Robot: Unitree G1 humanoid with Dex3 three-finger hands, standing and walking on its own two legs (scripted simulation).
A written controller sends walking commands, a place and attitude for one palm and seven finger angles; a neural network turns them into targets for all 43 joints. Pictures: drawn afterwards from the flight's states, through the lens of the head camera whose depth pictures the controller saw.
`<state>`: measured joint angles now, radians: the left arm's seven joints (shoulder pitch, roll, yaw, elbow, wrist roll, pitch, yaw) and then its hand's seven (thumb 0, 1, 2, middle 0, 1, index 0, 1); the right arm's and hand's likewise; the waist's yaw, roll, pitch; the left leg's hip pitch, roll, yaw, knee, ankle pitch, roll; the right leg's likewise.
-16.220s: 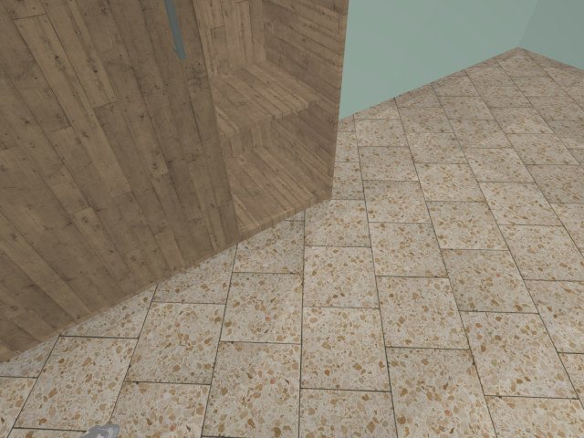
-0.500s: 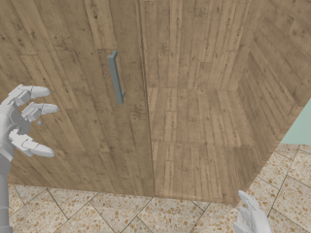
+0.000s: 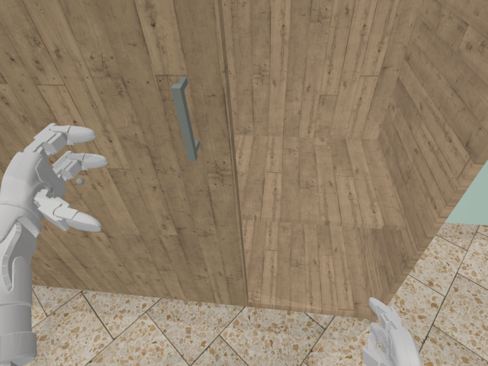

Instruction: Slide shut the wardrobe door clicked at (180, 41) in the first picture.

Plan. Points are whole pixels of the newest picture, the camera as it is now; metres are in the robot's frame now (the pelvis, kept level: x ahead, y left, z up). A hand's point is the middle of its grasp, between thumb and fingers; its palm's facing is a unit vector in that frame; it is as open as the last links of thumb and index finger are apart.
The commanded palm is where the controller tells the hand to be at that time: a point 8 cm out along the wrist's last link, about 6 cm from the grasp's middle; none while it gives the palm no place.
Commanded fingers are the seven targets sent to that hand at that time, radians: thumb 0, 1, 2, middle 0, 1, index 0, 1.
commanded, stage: move the hooked fingers beside the handle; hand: left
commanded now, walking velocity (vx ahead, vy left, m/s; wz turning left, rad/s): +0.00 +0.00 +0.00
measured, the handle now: (188, 121) +0.50 +0.16 +0.17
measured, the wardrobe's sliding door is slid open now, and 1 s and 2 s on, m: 0.49 0.49 0.49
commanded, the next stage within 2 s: none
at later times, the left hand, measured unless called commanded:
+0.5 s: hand (105, 164) +0.34 +0.25 +0.20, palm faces +0.05 -1.00 -0.06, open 14.0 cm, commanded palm +0.32 +0.29 +0.19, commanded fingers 0.00 -0.50 0.30 -0.30 -1.20 -0.30 -1.20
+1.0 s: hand (124, 147) +0.39 +0.23 +0.19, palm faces +0.02 -1.00 -0.04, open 14.0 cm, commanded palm +0.37 +0.28 +0.18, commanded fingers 0.00 -0.50 0.30 -0.30 -1.20 -0.30 -1.20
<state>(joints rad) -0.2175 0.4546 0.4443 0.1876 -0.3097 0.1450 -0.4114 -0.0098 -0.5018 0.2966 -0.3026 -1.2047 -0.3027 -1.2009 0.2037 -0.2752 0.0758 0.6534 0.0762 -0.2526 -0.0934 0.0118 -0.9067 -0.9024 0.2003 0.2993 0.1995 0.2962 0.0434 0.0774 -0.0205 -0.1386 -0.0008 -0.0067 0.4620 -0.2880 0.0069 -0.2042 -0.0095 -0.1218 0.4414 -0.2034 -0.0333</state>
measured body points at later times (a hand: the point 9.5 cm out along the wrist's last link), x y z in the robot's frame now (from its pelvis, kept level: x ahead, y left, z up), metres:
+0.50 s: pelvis +0.00 +0.00 +0.00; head -0.01 -0.03 +0.45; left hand +0.33 +0.30 +0.20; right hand +0.17 -0.24 -0.09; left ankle -0.02 +0.12 -0.74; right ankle +0.03 -0.10 -0.74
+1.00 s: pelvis +0.00 +0.01 +0.00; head +0.00 -0.02 +0.45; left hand +0.38 +0.29 +0.20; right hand +0.14 -0.25 -0.09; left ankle -0.02 +0.12 -0.74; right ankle +0.03 -0.10 -0.74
